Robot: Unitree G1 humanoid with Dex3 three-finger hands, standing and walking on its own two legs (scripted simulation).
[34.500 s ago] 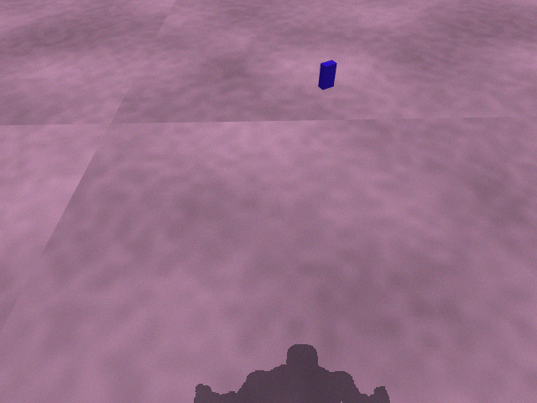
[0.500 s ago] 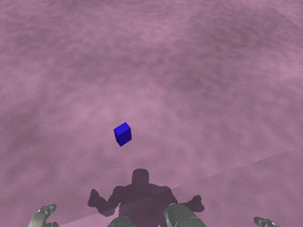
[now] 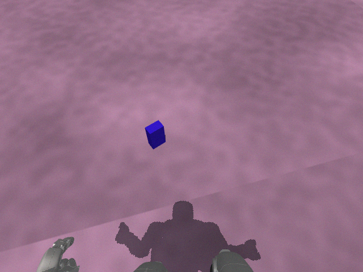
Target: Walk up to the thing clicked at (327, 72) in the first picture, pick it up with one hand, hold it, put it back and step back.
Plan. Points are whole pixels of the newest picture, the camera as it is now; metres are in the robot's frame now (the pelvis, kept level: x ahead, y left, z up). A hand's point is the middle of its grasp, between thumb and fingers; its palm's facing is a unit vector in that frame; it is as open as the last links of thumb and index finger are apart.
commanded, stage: step back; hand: left
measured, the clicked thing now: (155, 135) +0.87 +0.19 -0.66
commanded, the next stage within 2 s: stand in 1.48 s
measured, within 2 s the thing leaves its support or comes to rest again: neither
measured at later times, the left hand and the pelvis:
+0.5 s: hand out of the picture -0.10 +0.23 -0.12, palm faces -0.04 -0.90 -0.43, open 7.4 cm; pelvis -0.16 -0.04 +0.01, yaw -3 degrees
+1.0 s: hand out of the picture -0.11 +0.23 -0.12, palm faces +0.05 -0.92 -0.38, open 7.4 cm; pelvis -0.17 -0.03 +0.02, yaw +1 degrees
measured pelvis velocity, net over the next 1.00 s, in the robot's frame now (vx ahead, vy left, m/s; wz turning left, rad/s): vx -0.17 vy -0.03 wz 0.02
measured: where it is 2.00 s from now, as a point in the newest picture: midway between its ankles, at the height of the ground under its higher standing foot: outside the picture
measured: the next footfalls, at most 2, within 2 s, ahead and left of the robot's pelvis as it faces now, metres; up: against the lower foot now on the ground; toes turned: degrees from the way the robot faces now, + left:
right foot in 0.32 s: -0.11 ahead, -0.15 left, +0.00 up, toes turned +1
left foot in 0.62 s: -0.09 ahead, +0.11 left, +0.00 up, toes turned +1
